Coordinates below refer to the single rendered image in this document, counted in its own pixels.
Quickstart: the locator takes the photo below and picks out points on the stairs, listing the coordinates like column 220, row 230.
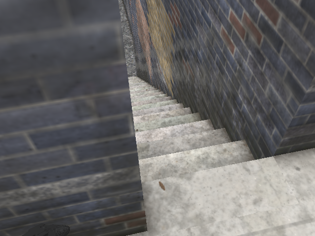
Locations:
column 172, row 141

